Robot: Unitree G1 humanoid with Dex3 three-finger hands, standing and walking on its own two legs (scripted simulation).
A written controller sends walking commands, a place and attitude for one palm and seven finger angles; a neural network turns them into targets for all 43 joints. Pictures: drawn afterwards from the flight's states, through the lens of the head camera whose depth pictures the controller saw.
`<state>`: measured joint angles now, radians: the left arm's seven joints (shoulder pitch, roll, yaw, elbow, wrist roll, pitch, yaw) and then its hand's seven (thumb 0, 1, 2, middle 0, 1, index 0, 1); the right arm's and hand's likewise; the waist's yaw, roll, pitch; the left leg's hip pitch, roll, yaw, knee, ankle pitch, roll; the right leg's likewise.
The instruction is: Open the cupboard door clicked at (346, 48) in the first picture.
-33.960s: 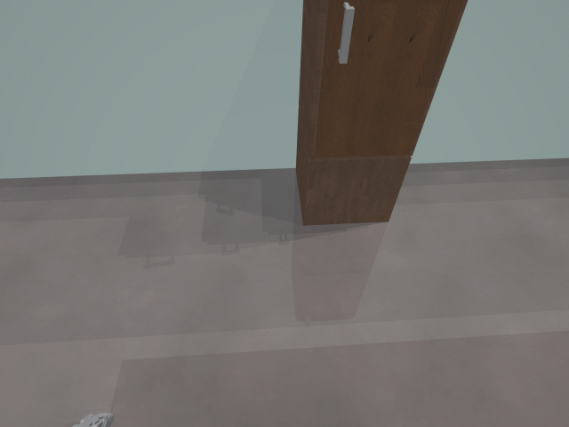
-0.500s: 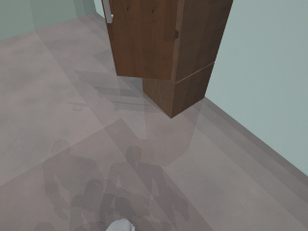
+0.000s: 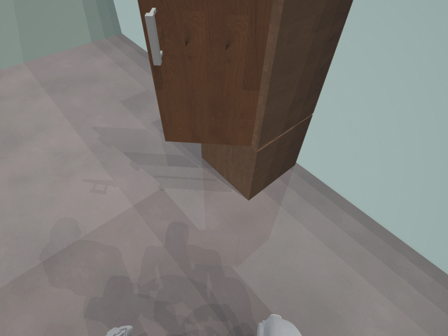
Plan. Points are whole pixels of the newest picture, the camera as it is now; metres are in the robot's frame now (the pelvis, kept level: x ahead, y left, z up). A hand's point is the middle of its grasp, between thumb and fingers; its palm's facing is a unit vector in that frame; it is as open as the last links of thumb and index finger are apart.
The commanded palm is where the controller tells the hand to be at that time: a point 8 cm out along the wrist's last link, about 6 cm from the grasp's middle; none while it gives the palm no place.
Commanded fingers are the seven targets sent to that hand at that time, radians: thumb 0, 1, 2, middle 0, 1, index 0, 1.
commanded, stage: take the last steps up to it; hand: left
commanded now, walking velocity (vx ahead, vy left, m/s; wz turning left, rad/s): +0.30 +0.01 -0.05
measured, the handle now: (155, 37) +0.85 +0.24 +0.11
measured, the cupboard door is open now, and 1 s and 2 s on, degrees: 46 46 46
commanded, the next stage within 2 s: come to a stop and stand still in 0.50 s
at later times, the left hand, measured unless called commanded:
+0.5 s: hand (145, 320) +0.18 +0.17 -0.18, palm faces +0.08 -0.98 -0.17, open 7.2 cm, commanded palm none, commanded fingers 0.00 0.90 0.90 -0.20 -0.30 -0.20 -0.30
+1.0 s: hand (151, 229) +0.38 +0.20 -0.17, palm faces +0.00 -0.96 -0.27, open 7.3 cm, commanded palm none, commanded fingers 0.00 0.90 0.90 -0.20 -0.30 -0.20 -0.30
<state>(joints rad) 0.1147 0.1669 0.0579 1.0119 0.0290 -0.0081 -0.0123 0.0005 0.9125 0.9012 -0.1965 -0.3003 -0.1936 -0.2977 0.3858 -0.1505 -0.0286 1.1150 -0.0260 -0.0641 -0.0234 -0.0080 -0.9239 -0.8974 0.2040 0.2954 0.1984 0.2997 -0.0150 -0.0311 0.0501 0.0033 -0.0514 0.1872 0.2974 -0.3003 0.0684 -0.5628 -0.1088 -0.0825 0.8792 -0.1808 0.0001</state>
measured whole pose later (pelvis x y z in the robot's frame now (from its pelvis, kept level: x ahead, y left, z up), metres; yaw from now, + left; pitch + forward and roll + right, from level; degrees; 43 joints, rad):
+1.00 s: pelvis +0.29 +0.00 +0.00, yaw -2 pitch +1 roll -1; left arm 0.13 0.21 0.07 0.98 0.02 0.04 0.02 0.00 0.92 0.90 -0.20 -0.30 -0.20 -0.30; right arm 0.19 -0.18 -0.06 1.05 -0.03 0.02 -0.04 0.00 -0.92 -0.90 0.21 0.30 0.20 0.30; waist -0.01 0.02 0.09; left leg -0.27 0.09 0.14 0.54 -0.27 0.00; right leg -0.34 -0.03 -0.05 0.71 -0.37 0.00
